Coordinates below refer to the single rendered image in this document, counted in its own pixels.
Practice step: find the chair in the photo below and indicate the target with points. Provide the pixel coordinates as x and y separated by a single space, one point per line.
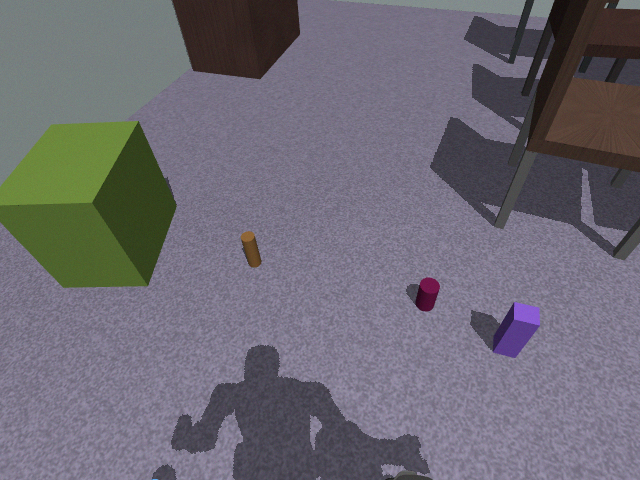
580 119
521 27
616 35

